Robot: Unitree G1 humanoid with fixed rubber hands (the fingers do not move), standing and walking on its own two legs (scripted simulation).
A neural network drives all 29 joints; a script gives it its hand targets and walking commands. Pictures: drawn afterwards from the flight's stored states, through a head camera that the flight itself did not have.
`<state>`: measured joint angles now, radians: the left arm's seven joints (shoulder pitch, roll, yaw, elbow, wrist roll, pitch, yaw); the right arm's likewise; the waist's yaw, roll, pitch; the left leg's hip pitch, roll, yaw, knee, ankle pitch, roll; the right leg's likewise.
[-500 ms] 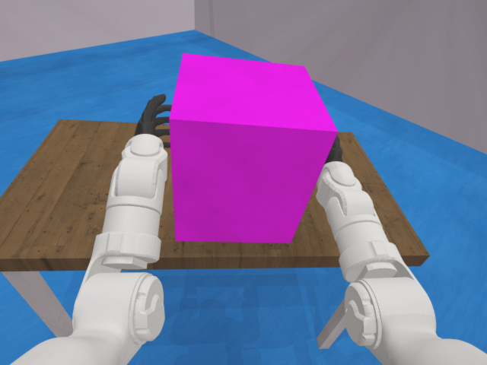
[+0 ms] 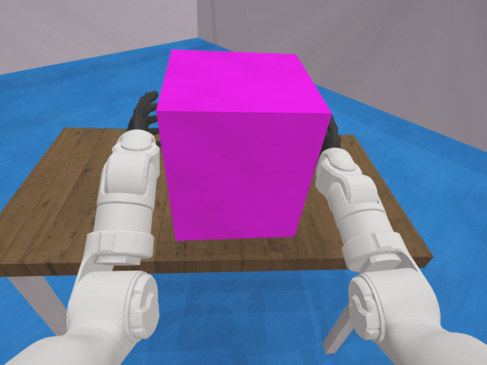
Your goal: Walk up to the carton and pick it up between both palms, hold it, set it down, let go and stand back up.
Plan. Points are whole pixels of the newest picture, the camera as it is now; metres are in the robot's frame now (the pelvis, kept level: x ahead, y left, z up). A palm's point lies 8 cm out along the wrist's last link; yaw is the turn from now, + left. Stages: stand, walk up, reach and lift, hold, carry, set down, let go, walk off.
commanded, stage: reach and lift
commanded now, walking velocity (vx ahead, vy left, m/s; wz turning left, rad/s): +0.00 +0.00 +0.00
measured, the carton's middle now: (235, 147) +0.41 -0.02 +0.19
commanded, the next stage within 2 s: hold in 0.88 s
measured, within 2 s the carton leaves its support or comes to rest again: neither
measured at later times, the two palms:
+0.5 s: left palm (140, 127) +0.39 +0.13 +0.24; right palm (331, 140) +0.37 -0.17 +0.22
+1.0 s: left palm (131, 120) +0.38 +0.14 +0.26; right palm (330, 128) +0.37 -0.16 +0.25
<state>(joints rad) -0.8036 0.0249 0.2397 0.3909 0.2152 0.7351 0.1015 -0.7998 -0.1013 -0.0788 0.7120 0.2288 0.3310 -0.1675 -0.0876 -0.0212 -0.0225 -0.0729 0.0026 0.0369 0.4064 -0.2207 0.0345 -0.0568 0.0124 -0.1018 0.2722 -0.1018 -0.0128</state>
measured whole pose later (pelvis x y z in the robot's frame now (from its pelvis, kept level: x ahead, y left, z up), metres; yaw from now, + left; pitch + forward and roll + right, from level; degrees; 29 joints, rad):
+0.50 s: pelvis +0.00 +0.00 +0.00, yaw +0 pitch -5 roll -2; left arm -0.85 0.05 0.26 0.41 0.20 0.79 0.09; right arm -0.86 -0.12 -0.06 0.69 0.29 0.43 -0.21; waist -0.09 -0.01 -0.07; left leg -0.10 0.01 0.04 0.41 -0.22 0.03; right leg -0.10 0.02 -0.09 0.29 -0.10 -0.02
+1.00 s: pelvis +0.00 +0.00 +0.00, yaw +0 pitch -5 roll -2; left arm -0.85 0.06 0.26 0.34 0.19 0.88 0.08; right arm -0.88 -0.16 0.00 0.65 0.37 0.52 -0.25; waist -0.09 0.00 -0.09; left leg -0.10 0.01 0.04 0.43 -0.24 0.03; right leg -0.08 0.02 -0.10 0.28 -0.11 -0.01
